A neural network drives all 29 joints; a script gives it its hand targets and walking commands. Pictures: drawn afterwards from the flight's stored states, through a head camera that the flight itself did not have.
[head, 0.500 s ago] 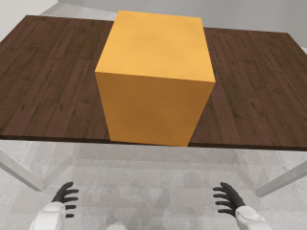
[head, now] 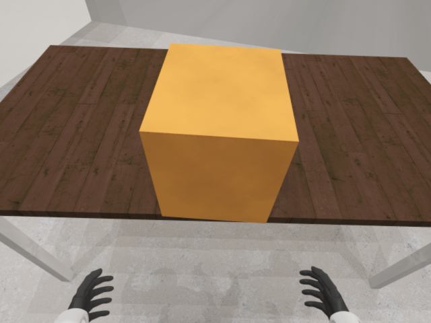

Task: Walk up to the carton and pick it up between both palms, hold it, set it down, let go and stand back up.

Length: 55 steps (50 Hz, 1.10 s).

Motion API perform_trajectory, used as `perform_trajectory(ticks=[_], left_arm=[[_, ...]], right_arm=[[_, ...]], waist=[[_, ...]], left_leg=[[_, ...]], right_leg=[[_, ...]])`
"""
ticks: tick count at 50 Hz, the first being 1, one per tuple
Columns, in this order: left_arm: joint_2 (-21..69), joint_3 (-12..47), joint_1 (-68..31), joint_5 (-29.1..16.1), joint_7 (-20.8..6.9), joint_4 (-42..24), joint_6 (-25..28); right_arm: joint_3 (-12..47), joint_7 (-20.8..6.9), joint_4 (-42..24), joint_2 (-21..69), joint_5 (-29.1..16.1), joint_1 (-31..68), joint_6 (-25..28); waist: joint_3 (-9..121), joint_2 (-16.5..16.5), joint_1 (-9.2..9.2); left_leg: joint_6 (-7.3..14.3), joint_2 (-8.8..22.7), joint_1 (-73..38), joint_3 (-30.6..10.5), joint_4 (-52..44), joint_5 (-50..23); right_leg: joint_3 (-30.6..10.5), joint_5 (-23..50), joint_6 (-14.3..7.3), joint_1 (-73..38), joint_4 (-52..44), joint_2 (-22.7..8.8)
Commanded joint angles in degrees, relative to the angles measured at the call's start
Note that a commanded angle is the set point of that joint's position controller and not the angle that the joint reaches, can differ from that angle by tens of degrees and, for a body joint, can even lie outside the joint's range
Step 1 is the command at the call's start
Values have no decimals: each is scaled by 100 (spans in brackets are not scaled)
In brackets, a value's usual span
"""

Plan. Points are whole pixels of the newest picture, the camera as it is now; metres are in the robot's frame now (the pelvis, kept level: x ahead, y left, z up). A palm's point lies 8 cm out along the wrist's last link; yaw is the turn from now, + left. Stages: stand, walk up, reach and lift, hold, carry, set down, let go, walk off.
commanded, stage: reach and lift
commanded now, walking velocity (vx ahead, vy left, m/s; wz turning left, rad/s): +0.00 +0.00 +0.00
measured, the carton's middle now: (219, 135) +0.49 +0.03 +0.07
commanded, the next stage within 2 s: none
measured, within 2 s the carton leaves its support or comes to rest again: neither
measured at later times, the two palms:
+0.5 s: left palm (78, 306) +0.16 +0.25 -0.03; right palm (347, 309) +0.17 -0.21 -0.03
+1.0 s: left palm (78, 262) +0.21 +0.25 +0.02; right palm (344, 270) +0.22 -0.20 +0.02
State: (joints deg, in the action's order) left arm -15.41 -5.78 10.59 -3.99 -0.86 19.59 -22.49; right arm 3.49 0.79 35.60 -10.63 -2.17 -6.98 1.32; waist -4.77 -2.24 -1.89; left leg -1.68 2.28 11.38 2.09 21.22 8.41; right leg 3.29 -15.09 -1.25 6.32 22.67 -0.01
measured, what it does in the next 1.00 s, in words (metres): stands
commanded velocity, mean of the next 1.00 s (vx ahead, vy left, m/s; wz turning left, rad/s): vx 0.00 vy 0.00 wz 0.00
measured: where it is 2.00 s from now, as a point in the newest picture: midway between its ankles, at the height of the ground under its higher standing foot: outside the picture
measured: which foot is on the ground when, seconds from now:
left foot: down 0.00-1.00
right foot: down 0.00-1.00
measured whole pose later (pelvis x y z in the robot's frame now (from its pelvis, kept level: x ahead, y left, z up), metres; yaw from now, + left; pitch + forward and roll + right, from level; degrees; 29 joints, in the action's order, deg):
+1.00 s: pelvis +0.02 +0.01 +0.01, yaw -2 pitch +0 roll +0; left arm -18.0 -1.8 15.6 -14.0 0.2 0.8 -8.8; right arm -0.8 2.8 3.5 -10.2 -11.2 -17.0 -2.8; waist 0.1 -1.3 -3.8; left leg -1.0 2.0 9.2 3.4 16.7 7.7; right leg 1.1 -12.4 -0.6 3.9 16.0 0.1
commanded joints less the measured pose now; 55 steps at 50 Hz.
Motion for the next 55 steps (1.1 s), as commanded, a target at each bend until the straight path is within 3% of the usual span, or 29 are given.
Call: perform_trajectory(ticks=[1, 7, 14, 28, 36, 47, 55], left_arm=[[-489, -172, 101, 60, 81, -830, 211], [-359, 102, -21, -30, 306, -1492, 518], [-247, 193, 393, -64, 406, -1854, 793], [-485, 188, 515, -573, 357, -2475, 1106], [-750, 165, 59, -860, 281, -2662, 1429], [-937, 0, 2, -1004, 105, -2917, 1639], [-976, -92, -273, -1013, -26, -3072, 2010]], right_arm=[[-522, -36, -947, -926, 19, 197, 267], [-740, -336, -1475, -909, -101, 10, 229], [-746, -468, -1771, -947, -357, -491, 227], [-928, -179, -3480, -675, -403, -625, -133], [-854, -33, -3885, -461, -554, -540, -212], [-723, 233, -4376, -530, -912, -514, -128], [-495, 324, -4519, -625, -1190, -276, 163]], waist=[[901, 94, -88], [1027, 475, -133], [990, 466, -104], [817, 220, -311], [891, 230, -211], [1213, 290, -186], [1159, 451, -253]], left_leg=[[-15, -355, -1585, 219, -47, -1696], [-47, -293, -1691, 139, -191, -1465], [-51, -295, -1779, 82, -262, -1586], [-49, -287, -1356, 223, -461, -1083], [34, -247, -1372, 161, -441, -778], [-32, -272, -1773, -24, -159, -2033], [-161, -297, -2109, -72, -91, -2305]], right_leg=[[191, 1076, 307, 619, -779, 322], [107, 565, 111, 874, -990, 305], [-46, 661, 37, 816, -1118, 268], [-200, 316, 105, 732, -1181, 199], [-348, 121, 140, 904, -1158, 40], [-396, 1014, 164, 707, -1092, 108], [-466, 1337, 99, 610, -1104, 62]])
